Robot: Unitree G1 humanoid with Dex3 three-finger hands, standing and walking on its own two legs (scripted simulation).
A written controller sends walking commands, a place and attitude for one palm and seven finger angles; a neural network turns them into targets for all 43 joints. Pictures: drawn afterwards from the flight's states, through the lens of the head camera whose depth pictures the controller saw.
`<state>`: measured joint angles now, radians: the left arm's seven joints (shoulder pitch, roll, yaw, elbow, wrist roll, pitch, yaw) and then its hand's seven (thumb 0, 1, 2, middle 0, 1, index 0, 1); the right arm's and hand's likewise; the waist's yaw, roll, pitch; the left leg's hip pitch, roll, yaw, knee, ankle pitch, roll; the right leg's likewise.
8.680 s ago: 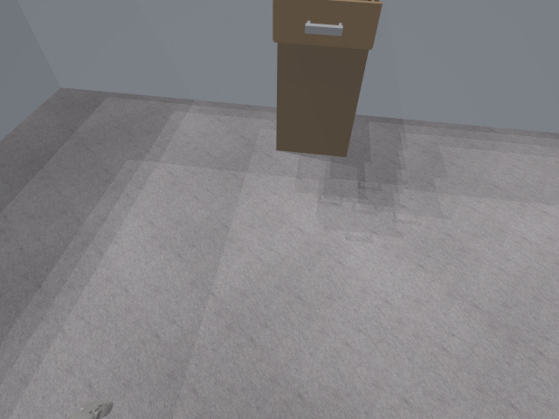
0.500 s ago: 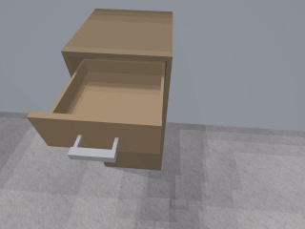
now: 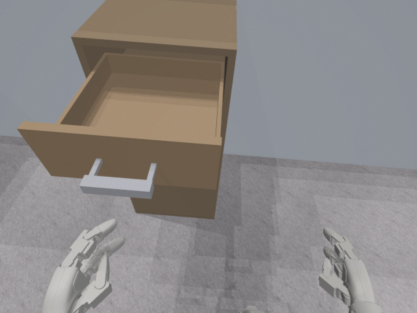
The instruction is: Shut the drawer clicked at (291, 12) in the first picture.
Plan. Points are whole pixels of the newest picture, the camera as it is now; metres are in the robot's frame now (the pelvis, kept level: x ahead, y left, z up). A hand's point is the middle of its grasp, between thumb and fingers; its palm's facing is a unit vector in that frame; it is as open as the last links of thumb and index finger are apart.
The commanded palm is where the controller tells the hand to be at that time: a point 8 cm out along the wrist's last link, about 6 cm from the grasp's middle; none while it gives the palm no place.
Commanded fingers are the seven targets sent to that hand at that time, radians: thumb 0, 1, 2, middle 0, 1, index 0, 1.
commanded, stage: raise the hand and make a fist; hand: left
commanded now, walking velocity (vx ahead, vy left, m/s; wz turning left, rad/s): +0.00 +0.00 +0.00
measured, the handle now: (121, 176) +0.34 +0.18 +0.09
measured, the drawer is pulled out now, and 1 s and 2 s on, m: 0.30 0.30 0.30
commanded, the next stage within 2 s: bring the fist close to the handle in 1.56 s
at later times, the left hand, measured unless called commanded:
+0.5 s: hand (88, 276) +0.17 +0.19 +0.08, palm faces +0.03 -1.00 -0.08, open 3.8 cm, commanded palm +0.11 +0.23 +0.10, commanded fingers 0.00 0.90 0.90 -1.06 -1.23 -1.06 -1.23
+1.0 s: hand (82, 263) +0.16 +0.17 +0.15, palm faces +0.02 -0.99 -0.11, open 3.1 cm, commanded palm +0.10 +0.21 +0.17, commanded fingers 0.00 0.90 0.90 -1.40 -1.60 -1.40 -1.60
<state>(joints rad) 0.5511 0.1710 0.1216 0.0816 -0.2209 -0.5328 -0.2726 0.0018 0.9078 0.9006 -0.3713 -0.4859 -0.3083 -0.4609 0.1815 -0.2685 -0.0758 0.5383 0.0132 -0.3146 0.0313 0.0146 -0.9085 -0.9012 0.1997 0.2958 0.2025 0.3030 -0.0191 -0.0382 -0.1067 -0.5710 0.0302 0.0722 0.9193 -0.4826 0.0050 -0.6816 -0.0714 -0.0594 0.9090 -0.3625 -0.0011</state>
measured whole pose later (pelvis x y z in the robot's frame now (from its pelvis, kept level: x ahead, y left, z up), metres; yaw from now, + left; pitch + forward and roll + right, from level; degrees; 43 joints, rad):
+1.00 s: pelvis +0.03 +0.01 +0.02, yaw +2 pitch +2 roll -2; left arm 0.76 0.23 0.10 -0.58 -0.23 -0.13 -0.22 0.01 0.89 0.90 -1.34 -1.53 -1.34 -1.54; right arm 0.23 -0.19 0.06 0.51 0.06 -0.36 -0.02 0.01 -0.90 -0.90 0.20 0.30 0.20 0.30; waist 0.06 0.05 -0.11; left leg -0.34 0.04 0.02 0.79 -0.48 0.00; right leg -0.41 -0.06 -0.12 0.74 -0.36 0.01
